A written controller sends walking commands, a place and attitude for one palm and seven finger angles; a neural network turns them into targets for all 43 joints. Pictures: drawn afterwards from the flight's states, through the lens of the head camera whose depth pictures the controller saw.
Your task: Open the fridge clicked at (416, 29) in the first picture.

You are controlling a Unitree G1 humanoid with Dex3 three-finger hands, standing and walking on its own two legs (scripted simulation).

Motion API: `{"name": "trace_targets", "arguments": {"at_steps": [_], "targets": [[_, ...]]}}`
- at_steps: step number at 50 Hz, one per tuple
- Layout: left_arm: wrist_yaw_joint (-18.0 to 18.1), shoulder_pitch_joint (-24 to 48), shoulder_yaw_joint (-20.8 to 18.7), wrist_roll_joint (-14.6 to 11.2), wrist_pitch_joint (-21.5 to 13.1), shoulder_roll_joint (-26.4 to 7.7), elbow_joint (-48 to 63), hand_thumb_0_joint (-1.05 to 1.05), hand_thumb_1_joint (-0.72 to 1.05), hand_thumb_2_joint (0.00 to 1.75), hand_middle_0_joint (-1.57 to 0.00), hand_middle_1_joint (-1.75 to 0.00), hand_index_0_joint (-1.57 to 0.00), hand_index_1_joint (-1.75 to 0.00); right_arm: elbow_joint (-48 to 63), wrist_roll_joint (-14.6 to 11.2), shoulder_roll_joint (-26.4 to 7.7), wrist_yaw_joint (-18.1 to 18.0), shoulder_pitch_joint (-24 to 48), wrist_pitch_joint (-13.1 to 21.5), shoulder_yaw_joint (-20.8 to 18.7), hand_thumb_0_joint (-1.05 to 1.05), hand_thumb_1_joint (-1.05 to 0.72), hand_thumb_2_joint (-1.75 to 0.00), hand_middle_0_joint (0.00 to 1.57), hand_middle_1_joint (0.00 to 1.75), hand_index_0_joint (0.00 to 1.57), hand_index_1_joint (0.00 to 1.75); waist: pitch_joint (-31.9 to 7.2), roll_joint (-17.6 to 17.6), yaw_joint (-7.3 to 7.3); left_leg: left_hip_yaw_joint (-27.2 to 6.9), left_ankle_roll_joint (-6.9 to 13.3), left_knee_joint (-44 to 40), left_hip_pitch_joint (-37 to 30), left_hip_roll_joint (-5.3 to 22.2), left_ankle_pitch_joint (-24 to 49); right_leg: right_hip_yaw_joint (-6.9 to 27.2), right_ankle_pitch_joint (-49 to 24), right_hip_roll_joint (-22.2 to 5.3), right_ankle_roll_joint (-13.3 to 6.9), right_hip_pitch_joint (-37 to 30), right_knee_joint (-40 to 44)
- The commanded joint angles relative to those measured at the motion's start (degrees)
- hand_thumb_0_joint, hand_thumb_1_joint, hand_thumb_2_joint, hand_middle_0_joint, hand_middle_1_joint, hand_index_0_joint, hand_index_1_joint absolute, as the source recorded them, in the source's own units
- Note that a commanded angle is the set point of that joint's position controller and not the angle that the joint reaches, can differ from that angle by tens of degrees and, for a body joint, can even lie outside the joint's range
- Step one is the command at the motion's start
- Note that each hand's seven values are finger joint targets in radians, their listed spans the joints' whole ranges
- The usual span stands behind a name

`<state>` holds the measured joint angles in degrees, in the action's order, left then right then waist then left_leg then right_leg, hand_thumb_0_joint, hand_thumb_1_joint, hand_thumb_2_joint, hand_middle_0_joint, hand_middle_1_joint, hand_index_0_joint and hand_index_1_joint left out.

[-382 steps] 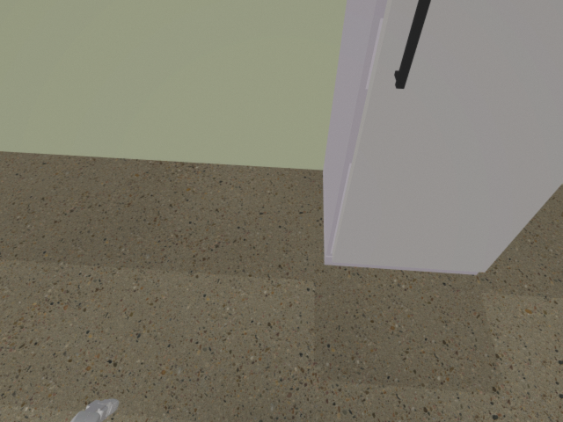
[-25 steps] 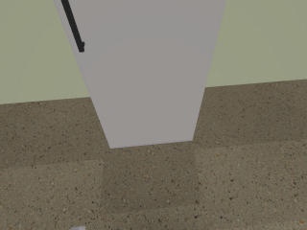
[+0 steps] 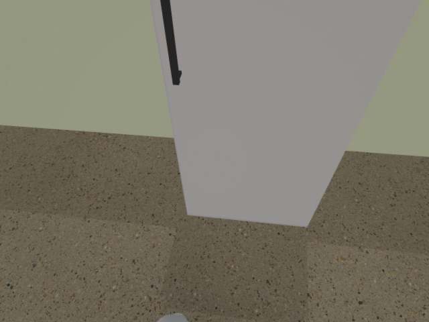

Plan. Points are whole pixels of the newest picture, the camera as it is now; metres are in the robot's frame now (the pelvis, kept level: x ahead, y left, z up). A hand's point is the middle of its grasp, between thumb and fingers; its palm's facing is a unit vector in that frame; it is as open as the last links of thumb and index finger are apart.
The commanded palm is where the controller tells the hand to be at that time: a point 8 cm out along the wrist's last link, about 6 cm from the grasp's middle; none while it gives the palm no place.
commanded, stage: take the last steps up to it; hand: left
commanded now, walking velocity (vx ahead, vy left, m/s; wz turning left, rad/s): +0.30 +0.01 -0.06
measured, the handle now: (171, 29) +0.70 +0.20 +0.23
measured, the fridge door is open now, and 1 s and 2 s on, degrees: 0 0 0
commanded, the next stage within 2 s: come to a stop and stand still in 0.42 s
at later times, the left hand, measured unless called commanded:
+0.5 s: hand (141, 263) +0.27 +0.23 -0.16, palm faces -0.04 -0.98 -0.22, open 7.4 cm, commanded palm none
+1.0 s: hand (140, 275) +0.25 +0.23 -0.18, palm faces +0.00 -0.97 -0.24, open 7.3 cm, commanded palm none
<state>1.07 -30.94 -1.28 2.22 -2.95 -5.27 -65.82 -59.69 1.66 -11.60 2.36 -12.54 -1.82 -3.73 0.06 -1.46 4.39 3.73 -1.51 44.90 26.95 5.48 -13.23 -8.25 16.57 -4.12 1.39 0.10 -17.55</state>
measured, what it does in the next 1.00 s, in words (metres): walks ahead: left foot, then right foot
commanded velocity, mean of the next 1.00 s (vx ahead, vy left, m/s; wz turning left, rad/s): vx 0.03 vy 0.03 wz -0.03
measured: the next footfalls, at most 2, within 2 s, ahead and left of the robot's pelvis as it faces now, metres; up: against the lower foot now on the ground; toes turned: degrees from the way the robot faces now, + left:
left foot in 0.08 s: +0.13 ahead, +0.15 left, +0.00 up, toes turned +7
right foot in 0.58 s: +0.31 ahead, -0.08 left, +0.00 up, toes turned -11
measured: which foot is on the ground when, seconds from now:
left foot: up 0.00-0.06, down 0.08-0.58, up 0.60-1.00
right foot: down 0.00-0.08, up 0.10-0.56, down 0.58-1.00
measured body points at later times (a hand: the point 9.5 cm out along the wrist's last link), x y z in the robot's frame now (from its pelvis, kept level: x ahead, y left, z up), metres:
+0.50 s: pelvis +0.15 +0.05 -0.01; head +0.16 +0.04 +0.44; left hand +0.27 +0.28 -0.14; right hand +0.11 -0.17 -0.17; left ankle +0.09 +0.14 -0.75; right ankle +0.25 -0.08 -0.71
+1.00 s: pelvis +0.16 +0.04 -0.01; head +0.17 +0.03 +0.44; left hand +0.25 +0.28 -0.16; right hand +0.19 -0.20 -0.17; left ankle +0.14 +0.18 -0.72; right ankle +0.27 -0.07 -0.75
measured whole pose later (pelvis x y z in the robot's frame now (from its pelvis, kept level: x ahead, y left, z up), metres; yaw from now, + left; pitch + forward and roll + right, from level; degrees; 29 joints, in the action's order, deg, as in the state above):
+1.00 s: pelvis +0.16 +0.04 -0.01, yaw -4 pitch -1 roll +1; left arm 2.0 -8.9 -3.2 2.3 2.0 -9.7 -57.0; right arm -58.7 0.9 -10.0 -0.2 -12.0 -2.5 -3.5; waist 3.3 0.0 1.7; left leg 2.1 -1.7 44.7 17.2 1.7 -25.8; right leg -6.9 3.8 -2.8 -3.0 21.6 -26.5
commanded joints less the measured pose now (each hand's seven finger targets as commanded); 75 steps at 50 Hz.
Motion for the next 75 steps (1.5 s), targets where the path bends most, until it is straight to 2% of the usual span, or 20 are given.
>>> {"name": "trace_targets", "arguments": {"at_steps": [1, 3, 4, 5, 8, 12, 24, 27, 28, 29, 30, 36, 41, 50, 52, 54, 58, 65, 69, 75], "targets": [[0.6, 0.4, -2.3, -0.3, -0.9, -10.9, 1.5, 0.00, 0.90, 0.90, -0.20, -0.30, -0.20, -0.30, 5.3, -0.6, -0.1, -0.3, 3.9, 3.7, 0.5, 0.00, -0.90, -0.90, 0.20, 0.30, 0.20, 0.30, 7.2, 11.3, -2.51, 3.4, 1.9, -11.5, -7.3, -2.3, -1.8, 9.2, -8.1, -13.0, -7.5, 9.1, 2.6], [0.4, 0.8, -2.1, -0.7, -0.6, -8.9, 1.3, 0.00, 0.90, 0.90, -0.20, -0.30, -0.20, -0.30, 1.2, -0.5, -4.3, -1.5, -8.6, 4.8, -0.4, 0.00, -0.90, -0.90, 0.20, 0.30, 0.20, 0.30, 0.0, 0.8, -7.89, 2.4, 2.5, -19.6, -27.8, -2.3, 0.6, 4.1, -10.8, -7.5, -4.9, 15.7, -15.2], [0.1, -1.5, -1.7, -1.4, -0.3, -5.6, 2.2, 0.00, 0.90, 0.90, -0.20, -0.30, -0.20, -0.30, -0.7, 0.1, -10.6, -2.4, -15.8, 5.3, -2.0, 0.00, -0.90, -0.90, 0.20, 0.30, 0.20, 0.30, -6.4, -15.1, -9.84, -15.5, 5.4, -22.9, -39.2, 12.3, -2.0, -0.9, 6.3, -1.0, -1.9, 27.4, -32.0], [0.1, 1.3, -1.1, -1.1, -0.1, -5.1, 4.3, 0.00, 0.90, 0.90, -0.20, -0.30, -0.20, -0.30, -1.5, -0.4, -13.0, -3.0, -19.9, 4.8, -2.3, 0.00, -0.90, -0.90, 0.20, 0.30, 0.20, 0.30, -7.1, -18.0, -10.83, -25.7, 8.8, -29.8, -40.1, 19.1, -1.0, 2.2, 18.1, 1.7, -1.5, 35.1, -43.8], [-0.6, 7.2, -1.9, -0.9, 0.5, -5.8, 4.1, 0.00, 0.90, 0.90, -0.20, -0.30, -0.20, -0.30, 1.0, -0.7, -6.1, -3.7, -8.1, 4.8, -0.5, 0.00, -0.90, -0.90, 0.20, 0.30, 0.20, 0.30, 2.9, -4.7, -7.05, -16.7, 9.6, -33.4, -22.2, 16.3, -5.2, 6.6, 6.9, -4.2, -2.3, 35.5, -52.3], [-1.2, 5.8, -2.2, -0.5, 1.8, -3.5, 3.5, 0.00, 0.90, 0.90, -0.20, -0.30, -0.20, -0.30, 0.6, -0.8, -1.4, -3.9, -6.6, 6.3, 0.9, 0.00, -0.90, -0.90, 0.20, 0.30, 0.20, 0.30, 5.7, -5.4, -3.74, -5.7, 9.3, -35.3, -15.7, 10.9, 8.5, 6.1, -1.2, -3.9, -1.1, 31.1, -47.9], [-1.3, 22.3, -1.9, -0.9, 2.2, -5.7, 10.8, 0.00, 0.90, 0.90, -0.20, -0.30, -0.20, -0.30, -1.4, 0.4, -3.8, -4.1, -11.7, 5.3, 0.1, 0.00, -0.90, -0.90, 0.20, 0.30, 0.20, 0.30, 6.8, -4.6, -5.86, -1.2, 10.1, -27.6, -25.0, 11.4, 31.6, 2.3, -2.6, -0.5, -1.6, 27.8, -20.6], [-1.0, 15.4, -2.0, -0.8, 1.2, -7.0, 8.5, 0.00, 0.90, 0.90, -0.20, -0.30, -0.20, -0.30, -2.2, -0.2, -4.1, -4.2, -11.6, 4.6, 0.5, 0.00, -0.90, -0.90, 0.20, 0.30, 0.20, 0.30, 2.7, -1.2, -2.32, 1.2, 7.1, -16.2, -21.3, 8.2, 34.3, 0.1, -10.5, 2.8, -2.3, 11.9, -11.1], [-0.5, 10.7, -2.6, -0.7, 0.4, -10.1, 7.0, 0.00, 0.90, 0.90, -0.20, -0.30, -0.20, -0.30, -2.2, -0.8, -2.6, -4.1, -11.6, 4.7, 0.9, 0.00, -0.90, -0.90, 0.20, 0.30, 0.20, 0.30, -0.8, 4.0, -0.26, 2.2, 4.4, -8.3, -14.4, 5.3, 27.2, 5.4, -25.2, -1.4, -3.0, 0.9, -9.5], [0.2, 6.3, -3.2, -0.7, -0.4, -14.0, 5.5, 0.00, 0.90, 0.90, -0.20, -0.30, -0.20, -0.30, -1.6, -1.5, -0.1, -4.0, -12.8, 4.7, 1.4, 0.00, -0.90, -0.90, 0.20, 0.30, 0.20, 0.30, -7.0, 12.0, 0.33, 5.1, 1.1, 2.8, -6.1, -1.3, 3.5, 19.2, -51.5, -14.5, -8.6, -8.6, -10.1], [0.4, 5.7, -2.6, -1.7, -0.2, -15.6, 5.2, 0.00, 0.90, 0.90, -0.20, -0.30, -0.20, -0.30, -1.4, -1.9, -0.5, -4.5, -13.3, 3.8, 1.3, 0.00, -0.90, -0.90, 0.20, 0.30, 0.20, 0.30, -10.1, 10.5, -0.81, 1.2, 0.2, 10.5, -8.7, -3.2, -22.1, 21.5, -66.5, -21.1, -15.1, -6.0, -7.9], [1.8, 21.1, -2.1, -1.1, 2.0, -12.3, 9.7, 0.00, 0.90, 0.90, -0.20, -0.30, -0.20, -0.30, -3.6, -1.6, 1.7, -4.2, -12.2, -0.8, 0.7, 0.00, -0.90, -0.90, 0.20, 0.30, 0.20, 0.30, -2.5, 6.2, -5.20, -3.5, -0.3, 14.0, -9.9, -2.4, -15.6, 13.4, -35.2, -14.9, -12.0, 14.9, -1.3], [1.9, 21.0, -3.7, -0.7, 3.2, -13.2, 11.1, 0.00, 0.90, 0.90, -0.20, -0.30, -0.20, -0.30, -1.3, -0.6, 0.2, -3.3, -9.9, -1.8, -0.5, 0.00, -0.90, -0.90, 0.20, 0.30, 0.20, 0.30, -2.3, 8.0, -3.87, -3.6, -1.0, 15.2, -5.7, -3.3, -11.5, 15.3, -16.2, -14.5, -11.3, 16.1, 1.9], [1.4, 21.0, -4.2, -0.3, 4.4, -14.3, 11.4, 0.00, 0.90, 0.90, -0.20, -0.30, -0.20, -0.30, 0.3, -0.9, 0.5, -2.9, -12.6, 0.0, 0.2, 0.00, -0.90, -0.90, 0.20, 0.30, 0.20, 0.30, -2.2, 11.5, -5.33, 0.4, 1.0, -12.9, -18.4, -5.3, -8.8, 16.5, 8.7, -10.3, -7.3, 21.3, 5.5], [1.1, 20.8, -3.4, -1.1, 5.0, -11.9, 11.5, 0.00, 0.90, 0.90, -0.20, -0.30, -0.20, -0.30, -0.5, -0.7, -1.5, -3.1, -15.5, 0.6, 0.1, 0.00, -0.90, -0.90, 0.20, 0.30, 0.20, 0.30, -0.6, 1.2, -6.41, -5.6, 2.7, -26.4, -22.1, -1.5, -9.8, 11.5, 13.1, -4.7, -2.6, 27.3, -3.1], [0.9, 20.1, -2.7, -1.5, 5.5, -8.3, 12.0, 0.00, 0.90, 0.90, -0.20, -0.30, -0.20, -0.30, 4.3, -0.1, -7.2, -3.9, -5.5, 0.9, -0.3, 0.00, -0.90, -0.90, 0.20, 0.30, 0.20, 0.30, 7.5, -16.3, -4.46, -23.4, 8.5, -41.5, -2.7, 14.3, -22.4, 6.1, 8.4, 2.4, -0.2, 26.2, -22.9], [0.1, 13.4, -3.0, -0.5, 5.8, -9.0, 7.5, 0.00, 0.90, 0.90, -0.20, -0.30, -0.20, -0.30, 5.0, -0.6, -4.2, -4.6, 2.5, 1.7, 1.2, 0.00, -0.90, -0.90, 0.20, 0.30, 0.20, 0.30, 7.3, -6.6, -0.43, -10.5, 7.7, -36.3, -2.1, 6.3, -7.6, 9.6, 2.0, 3.3, -0.1, 22.7, -38.2], [0.8, 15.1, -0.4, -1.5, 3.7, -6.3, 6.2, 0.00, 0.90, 0.90, -0.20, -0.30, -0.20, -0.30, -0.8, -0.8, -4.3, -5.0, -7.6, 2.5, 0.9, 0.00, -0.90, -0.90, 0.20, 0.30, 0.20, 0.30, -0.4, -5.6, -5.28, -11.9, 10.5, -26.5, -25.3, 7.6, 23.4, 6.8, 5.8, 1.6, 1.0, 19.2, -12.3], [1.6, 10.0, 0.1, -1.7, 2.3, -8.6, 2.0, 0.00, 0.90, 0.90, -0.20, -0.30, -0.20, -0.30, -1.5, -2.0, -1.0, -4.5, -6.0, 2.9, 1.7, 0.00, -0.90, -0.90, 0.20, 0.30, 0.20, 0.30, -1.1, 2.2, -4.60, -6.3, 3.5, -22.2, -16.7, 0.8, 14.0, 13.4, -18.2, -4.8, -2.1, 6.4, -2.0], [1.7, 12.0, 0.8, -1.9, 2.1, -7.0, 1.2, 0.00, 0.90, 0.90, -0.20, -0.30, -0.20, -0.30, -4.3, -1.3, -1.2, -4.3, -6.6, 2.5, 2.3, 0.00, -0.90, -0.90, 0.20, 0.30, 0.20, 0.30, 3.0, 6.2, -5.08, -5.3, 2.6, -25.4, -19.8, 0.4, 7.2, 12.6, -7.5, -3.0, -2.7, 12.9, -0.7]]}}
